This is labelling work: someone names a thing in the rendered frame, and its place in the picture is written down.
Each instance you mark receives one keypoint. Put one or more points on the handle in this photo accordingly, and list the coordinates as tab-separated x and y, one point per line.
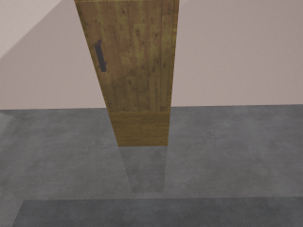
101	60

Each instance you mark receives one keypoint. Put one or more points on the cupboard door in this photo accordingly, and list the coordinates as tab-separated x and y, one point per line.
136	45

